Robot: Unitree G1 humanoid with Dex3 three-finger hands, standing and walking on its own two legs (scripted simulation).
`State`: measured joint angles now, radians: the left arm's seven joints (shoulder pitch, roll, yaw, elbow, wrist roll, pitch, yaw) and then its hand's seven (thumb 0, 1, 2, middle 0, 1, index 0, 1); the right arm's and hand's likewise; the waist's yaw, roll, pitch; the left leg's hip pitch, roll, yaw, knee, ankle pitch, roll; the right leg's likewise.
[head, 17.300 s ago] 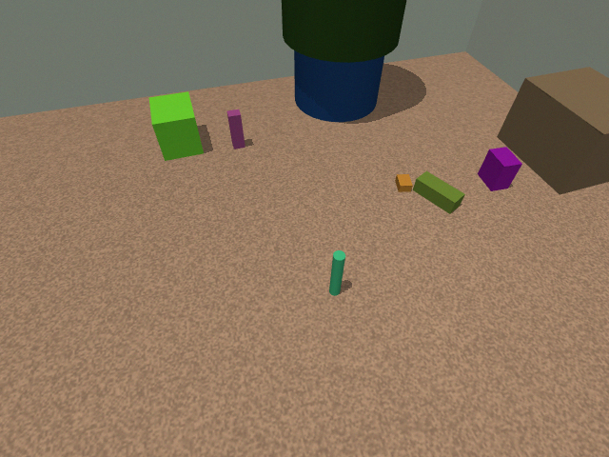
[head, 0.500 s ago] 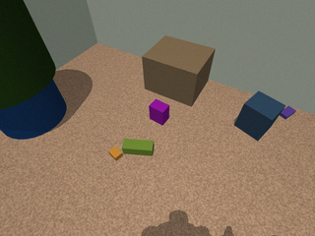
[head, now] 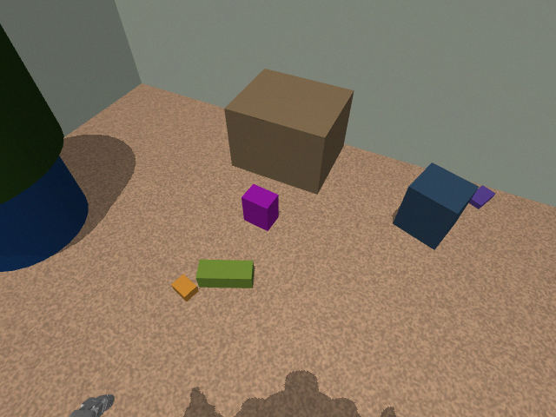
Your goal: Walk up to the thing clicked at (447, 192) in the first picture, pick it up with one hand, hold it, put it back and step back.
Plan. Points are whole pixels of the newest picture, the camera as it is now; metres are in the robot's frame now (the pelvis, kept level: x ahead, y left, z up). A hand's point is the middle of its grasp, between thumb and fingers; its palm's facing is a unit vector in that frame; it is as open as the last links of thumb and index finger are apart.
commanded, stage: walk up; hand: left
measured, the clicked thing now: (226, 273) +0.74 +0.22 -0.73
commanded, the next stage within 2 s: stand in 0.30 s
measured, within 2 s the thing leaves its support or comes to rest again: neither
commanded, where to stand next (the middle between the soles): +0.35 -0.02 m, yaw +0 degrees
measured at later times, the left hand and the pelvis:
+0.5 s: hand out of the picture +0.07 +0.26 -0.14, palm faces +0.00 -0.94 -0.35, open 7.4 cm; pelvis -0.02 +0.00 +0.01, yaw +0 degrees
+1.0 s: hand out of the picture +0.02 +0.25 -0.14, palm faces -0.04 -0.94 -0.34, open 7.4 cm; pelvis -0.03 -0.01 +0.01, yaw +0 degrees
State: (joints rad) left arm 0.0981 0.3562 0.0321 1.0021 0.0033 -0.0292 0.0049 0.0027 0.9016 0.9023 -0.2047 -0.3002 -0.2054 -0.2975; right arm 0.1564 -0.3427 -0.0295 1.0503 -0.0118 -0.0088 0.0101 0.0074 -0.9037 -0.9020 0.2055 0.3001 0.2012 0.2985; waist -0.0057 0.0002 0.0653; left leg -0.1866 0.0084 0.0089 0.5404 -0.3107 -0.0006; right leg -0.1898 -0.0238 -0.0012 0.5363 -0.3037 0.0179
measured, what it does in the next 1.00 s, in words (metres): stands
